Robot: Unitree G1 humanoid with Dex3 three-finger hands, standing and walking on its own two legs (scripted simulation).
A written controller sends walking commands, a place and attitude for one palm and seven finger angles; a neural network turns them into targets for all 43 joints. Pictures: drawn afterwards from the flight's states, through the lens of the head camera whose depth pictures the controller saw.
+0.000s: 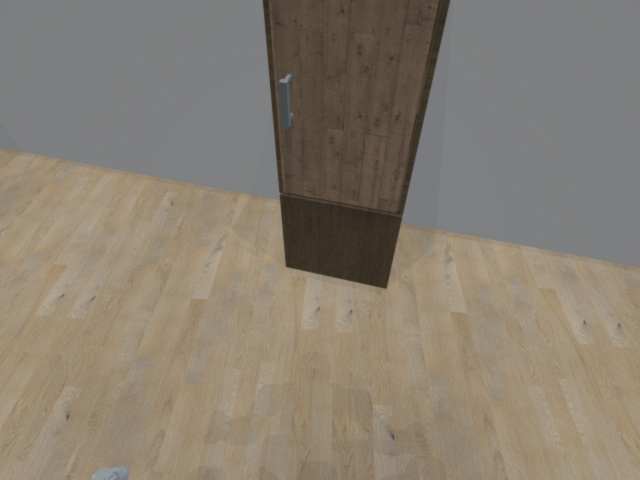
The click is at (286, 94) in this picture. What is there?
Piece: cupboard door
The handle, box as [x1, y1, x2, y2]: [279, 74, 292, 127]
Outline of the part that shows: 289,74 284,79 281,79 279,81 281,122 282,126 285,127 289,126 292,117 292,113 289,111 288,82 291,78 291,75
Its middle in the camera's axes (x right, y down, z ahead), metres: -0.09 -0.36 +1.02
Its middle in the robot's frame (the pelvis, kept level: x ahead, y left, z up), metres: +1.01 +0.14 -0.01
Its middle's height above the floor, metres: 0.76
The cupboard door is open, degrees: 0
